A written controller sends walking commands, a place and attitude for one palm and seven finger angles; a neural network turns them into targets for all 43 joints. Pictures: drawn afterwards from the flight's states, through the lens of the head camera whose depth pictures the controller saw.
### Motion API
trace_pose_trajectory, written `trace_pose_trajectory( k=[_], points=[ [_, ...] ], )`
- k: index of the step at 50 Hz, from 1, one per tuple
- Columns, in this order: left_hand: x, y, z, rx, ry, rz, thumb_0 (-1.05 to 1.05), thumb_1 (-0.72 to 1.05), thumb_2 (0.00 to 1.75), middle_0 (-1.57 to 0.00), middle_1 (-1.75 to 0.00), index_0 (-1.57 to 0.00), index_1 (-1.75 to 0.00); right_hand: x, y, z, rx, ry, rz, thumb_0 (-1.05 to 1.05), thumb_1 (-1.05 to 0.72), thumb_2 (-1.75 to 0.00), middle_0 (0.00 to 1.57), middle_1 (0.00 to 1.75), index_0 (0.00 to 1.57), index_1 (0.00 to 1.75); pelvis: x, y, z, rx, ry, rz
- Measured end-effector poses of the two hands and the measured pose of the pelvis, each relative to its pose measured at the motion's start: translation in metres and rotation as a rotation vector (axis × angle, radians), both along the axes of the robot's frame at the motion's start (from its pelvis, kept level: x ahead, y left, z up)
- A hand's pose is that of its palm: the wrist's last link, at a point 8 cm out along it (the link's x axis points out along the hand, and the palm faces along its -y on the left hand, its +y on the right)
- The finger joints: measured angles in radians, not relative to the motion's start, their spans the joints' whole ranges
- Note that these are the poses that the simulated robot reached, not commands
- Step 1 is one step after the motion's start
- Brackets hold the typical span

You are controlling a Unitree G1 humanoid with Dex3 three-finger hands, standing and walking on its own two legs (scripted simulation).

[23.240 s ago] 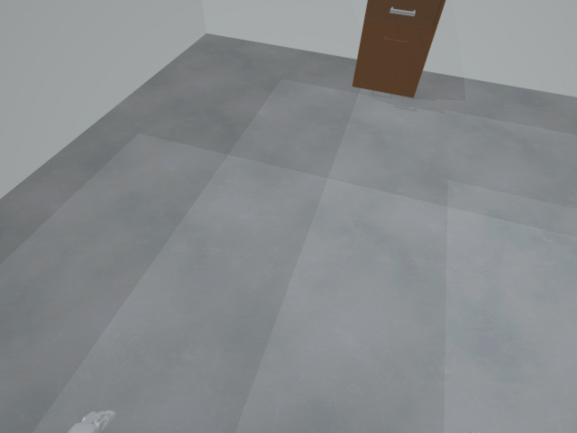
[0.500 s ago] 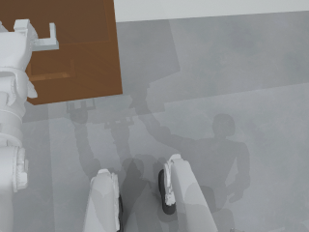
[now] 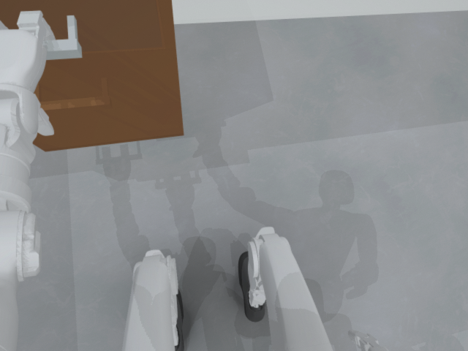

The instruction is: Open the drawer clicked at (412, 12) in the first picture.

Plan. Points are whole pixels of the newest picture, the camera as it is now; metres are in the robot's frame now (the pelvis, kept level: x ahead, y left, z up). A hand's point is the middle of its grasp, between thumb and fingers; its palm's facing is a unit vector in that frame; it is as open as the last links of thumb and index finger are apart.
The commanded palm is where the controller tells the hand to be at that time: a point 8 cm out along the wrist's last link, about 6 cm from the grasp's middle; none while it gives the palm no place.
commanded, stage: lower the fingers behind the handle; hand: left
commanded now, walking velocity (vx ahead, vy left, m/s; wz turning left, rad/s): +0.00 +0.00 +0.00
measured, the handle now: (25, 38) +0.60 +0.27 -0.01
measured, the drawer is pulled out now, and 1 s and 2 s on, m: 0.00 0.00 0.08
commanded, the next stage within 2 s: close the thumb around the handle in 0.12 s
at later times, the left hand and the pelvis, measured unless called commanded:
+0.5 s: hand (29, 78) +0.55 +0.27 -0.04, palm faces -0.03 -0.01 -1.00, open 11.6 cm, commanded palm +0.55 +0.24 +0.01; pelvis +0.00 +0.00 +0.00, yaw +0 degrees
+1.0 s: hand (28, 77) +0.55 +0.27 -0.04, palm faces -0.04 +0.00 -1.00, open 5.1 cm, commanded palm +0.55 +0.24 +0.01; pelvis +0.00 +0.00 +0.00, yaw +0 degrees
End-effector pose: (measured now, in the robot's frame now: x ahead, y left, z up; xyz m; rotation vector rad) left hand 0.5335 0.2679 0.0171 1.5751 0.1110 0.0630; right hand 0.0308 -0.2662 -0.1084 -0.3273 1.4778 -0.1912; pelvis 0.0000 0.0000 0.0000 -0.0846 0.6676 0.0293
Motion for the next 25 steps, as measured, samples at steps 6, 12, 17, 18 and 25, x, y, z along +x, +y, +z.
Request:
trace_pose_trajectory(
  k=[6,12,17,18,25],
  points=[
    [0.0,0.0,0.001,0.001,0.008,0.007,0.0,-0.49,0.31,-0.31,-1.2,-0.31,-1.2,-0.006,0.005,0.0,0.011,0.009,-0.012,0.0,-0.9,-0.9,0.2,0.3,0.2,0.3,-0.001,0.001,0.001,0.0,0.0,0.0],
    [0.001,0.001,0.001,-0.001,0.018,0.004,0.0,-0.49,0.31,-0.31,-1.2,-0.31,-1.2,-0.011,0.007,0.002,0.01,0.018,-0.019,0.0,-0.9,-0.9,0.21,0.3,0.2,0.3,-0.001,0.002,0.001,-0.002,-0.002,0.0],
    [0.001,0.001,0.001,-0.006,0.017,-0.004,0.0,-0.44,0.33,-0.32,-1.21,-0.32,-1.2,-0.013,0.007,0.004,0.004,0.026,-0.019,0.0,-0.9,-0.9,0.21,0.3,0.2,0.3,-0.001,0.004,0.001,-0.004,-0.001,0.002],
    [0.001,0.001,0.001,-0.008,0.015,-0.005,0.0,-0.42,0.34,-0.32,-1.21,-0.32,-1.21,-0.014,0.006,0.004,0.002,0.027,-0.019,0.0,-0.9,-0.9,0.21,0.3,0.2,0.3,-0.001,0.004,0.001,-0.004,-0.001,0.001],
    [0.001,0.002,0.0,-0.012,0.001,-0.012,0.0,-0.15,0.45,-0.33,-1.24,-0.34,-1.24,-0.012,0.005,0.005,-0.007,0.028,-0.013,0.0,-0.9,-0.9,0.2,0.3,0.2,0.3,-0.001,0.005,0.0,-0.006,-0.001,0.002]
  ],
)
